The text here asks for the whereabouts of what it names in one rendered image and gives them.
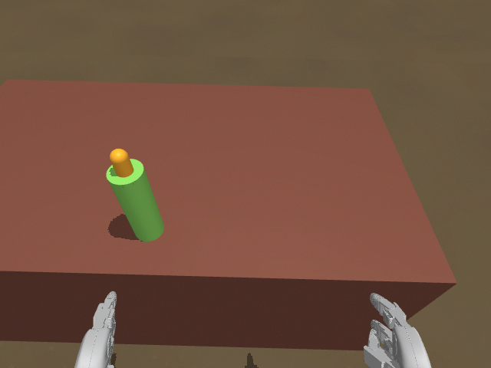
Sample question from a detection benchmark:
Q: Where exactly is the right robot hand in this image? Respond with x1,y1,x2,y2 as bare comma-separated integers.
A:
364,293,431,368

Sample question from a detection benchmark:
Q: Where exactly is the left robot hand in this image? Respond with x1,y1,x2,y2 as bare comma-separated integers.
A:
74,291,117,368

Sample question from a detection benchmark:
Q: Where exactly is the bottle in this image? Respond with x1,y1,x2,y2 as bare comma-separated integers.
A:
106,149,164,242

